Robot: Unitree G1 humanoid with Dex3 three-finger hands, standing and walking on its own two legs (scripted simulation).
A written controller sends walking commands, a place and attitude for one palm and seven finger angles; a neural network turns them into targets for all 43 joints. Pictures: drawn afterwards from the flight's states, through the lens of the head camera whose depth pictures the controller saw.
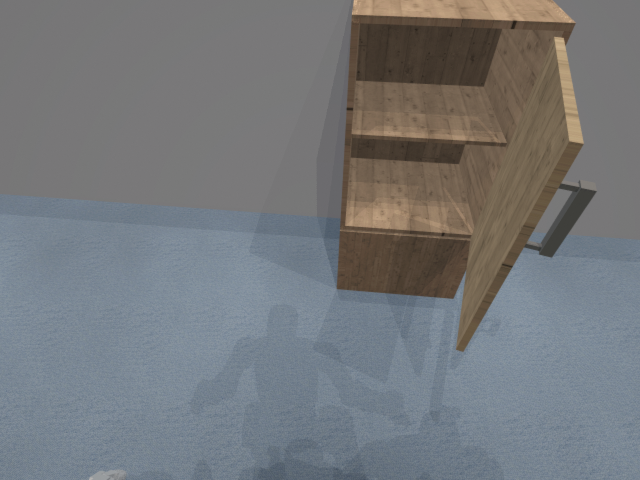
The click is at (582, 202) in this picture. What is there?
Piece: cupboard door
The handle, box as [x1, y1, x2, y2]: [524, 180, 596, 257]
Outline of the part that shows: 593,182 579,180 577,183 563,180 559,188 573,191 540,243 527,241 524,247 536,249 539,251 539,254 551,257 596,191 595,184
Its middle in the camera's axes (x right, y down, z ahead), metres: +0.40 -0.03 +0.66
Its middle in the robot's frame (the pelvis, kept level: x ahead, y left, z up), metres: +0.54 -0.37 +0.02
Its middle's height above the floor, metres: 0.79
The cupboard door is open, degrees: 76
